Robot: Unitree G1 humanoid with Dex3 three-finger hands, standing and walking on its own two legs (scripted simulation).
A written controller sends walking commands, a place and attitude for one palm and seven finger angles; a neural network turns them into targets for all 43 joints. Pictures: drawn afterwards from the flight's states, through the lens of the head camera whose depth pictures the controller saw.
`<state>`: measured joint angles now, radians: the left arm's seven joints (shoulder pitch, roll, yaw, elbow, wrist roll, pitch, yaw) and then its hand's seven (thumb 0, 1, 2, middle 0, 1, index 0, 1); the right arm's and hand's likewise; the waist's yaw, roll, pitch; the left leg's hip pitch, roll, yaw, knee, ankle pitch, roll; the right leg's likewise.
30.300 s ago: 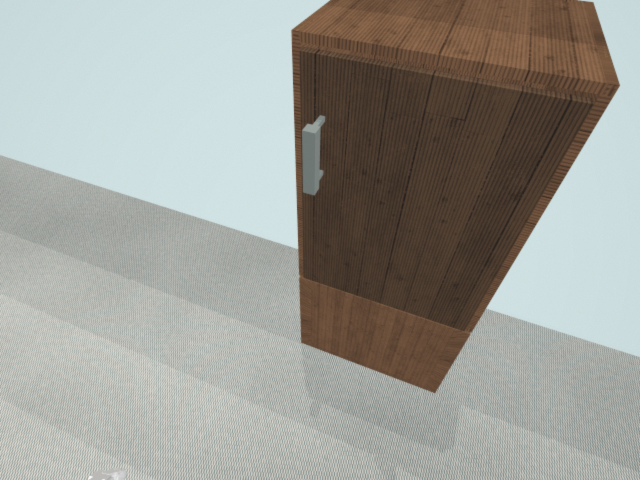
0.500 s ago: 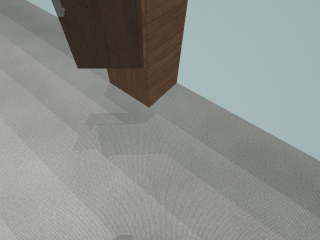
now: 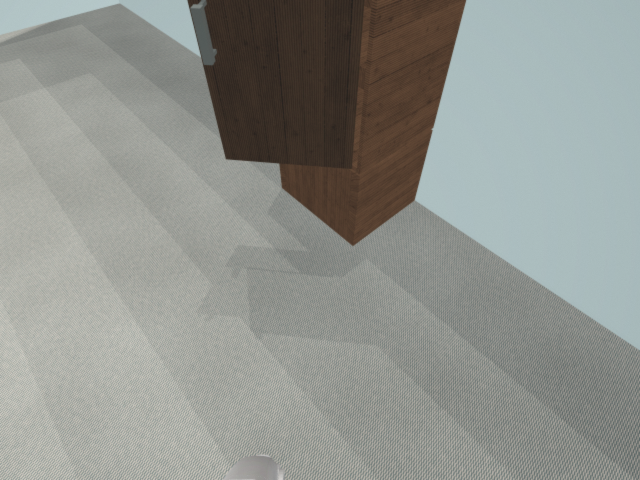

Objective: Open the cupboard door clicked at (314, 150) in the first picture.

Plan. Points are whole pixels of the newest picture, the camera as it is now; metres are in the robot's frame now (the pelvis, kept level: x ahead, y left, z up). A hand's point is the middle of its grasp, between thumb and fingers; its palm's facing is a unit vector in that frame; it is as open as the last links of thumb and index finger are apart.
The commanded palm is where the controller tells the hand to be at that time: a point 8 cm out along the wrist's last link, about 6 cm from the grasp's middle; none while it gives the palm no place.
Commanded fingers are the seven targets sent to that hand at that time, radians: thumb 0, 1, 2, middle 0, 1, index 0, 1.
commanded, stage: take the last steps up to it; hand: left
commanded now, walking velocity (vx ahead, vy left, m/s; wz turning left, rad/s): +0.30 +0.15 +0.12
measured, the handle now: (206, 32) +1.07 +0.36 +0.06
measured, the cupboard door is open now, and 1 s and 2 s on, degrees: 41 41 41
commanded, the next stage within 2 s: come to a stop and stand still in 1.06 s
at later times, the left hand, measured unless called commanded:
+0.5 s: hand (168, 388) +0.26 +0.27 -0.16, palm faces +0.05 -0.97 -0.22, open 7.4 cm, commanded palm none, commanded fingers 0.00 0.90 0.90 -0.20 -0.30 -0.20 -0.30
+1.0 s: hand (169, 373) +0.30 +0.28 -0.18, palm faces +0.13 -0.98 -0.16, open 7.3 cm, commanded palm none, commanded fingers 0.00 0.90 0.90 -0.20 -0.30 -0.20 -0.30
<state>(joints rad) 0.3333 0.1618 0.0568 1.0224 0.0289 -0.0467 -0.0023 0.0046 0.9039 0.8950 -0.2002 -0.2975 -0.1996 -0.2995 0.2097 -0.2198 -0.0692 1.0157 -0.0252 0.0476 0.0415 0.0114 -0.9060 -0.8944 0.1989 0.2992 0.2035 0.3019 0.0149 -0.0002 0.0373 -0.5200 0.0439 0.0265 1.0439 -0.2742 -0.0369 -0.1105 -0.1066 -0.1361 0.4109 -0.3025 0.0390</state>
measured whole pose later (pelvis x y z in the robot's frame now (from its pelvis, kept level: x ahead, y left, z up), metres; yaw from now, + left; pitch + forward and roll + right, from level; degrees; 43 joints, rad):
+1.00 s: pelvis +0.38 +0.12 -0.01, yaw +1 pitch +0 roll +1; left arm 0.41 0.14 0.05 1.14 0.03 -0.06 0.00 0.00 0.91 0.89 -0.20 -0.30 -0.20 -0.30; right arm 0.13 -0.18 -0.05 1.02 -0.02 -0.02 0.04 0.01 -0.91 -0.89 0.20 0.30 0.20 0.30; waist 0.06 -0.02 0.06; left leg -0.45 0.05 0.11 0.60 -0.19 -0.01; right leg 0.01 -0.09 -0.14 0.35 -0.36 0.04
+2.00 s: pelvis +0.46 +0.18 -0.01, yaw -2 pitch +0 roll +1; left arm 0.23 0.19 0.04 1.06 0.01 0.03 0.02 0.01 0.91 0.90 -0.20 -0.30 -0.20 -0.30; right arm 0.18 -0.16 -0.03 1.04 -0.01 0.01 -0.03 0.01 -0.92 -0.89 0.20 0.30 0.21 0.30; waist 0.02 -0.02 0.05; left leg -0.25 0.00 0.07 0.51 -0.27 0.02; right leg -0.18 -0.02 0.01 0.50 -0.32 0.01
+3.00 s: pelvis +0.47 +0.18 -0.01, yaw -3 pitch -1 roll +1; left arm 0.24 0.20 0.00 1.07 0.02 -0.02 0.02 0.01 0.90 0.89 -0.20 -0.30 -0.20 -0.30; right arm 0.20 -0.22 -0.01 1.09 -0.01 -0.03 -0.02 0.01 -0.91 -0.89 0.20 0.30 0.20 0.30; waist 0.00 -0.01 0.03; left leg -0.20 0.01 0.08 0.48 -0.26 0.01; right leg -0.16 -0.01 0.03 0.50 -0.32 0.00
